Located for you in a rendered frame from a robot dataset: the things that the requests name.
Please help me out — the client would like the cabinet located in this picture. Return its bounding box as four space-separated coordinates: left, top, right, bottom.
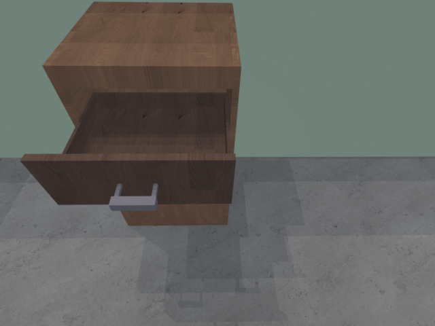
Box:
42 1 241 225

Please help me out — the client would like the drawer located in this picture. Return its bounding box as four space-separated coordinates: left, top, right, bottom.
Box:
20 92 236 205

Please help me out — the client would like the handle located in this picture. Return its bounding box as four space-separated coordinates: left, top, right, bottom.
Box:
109 183 158 211

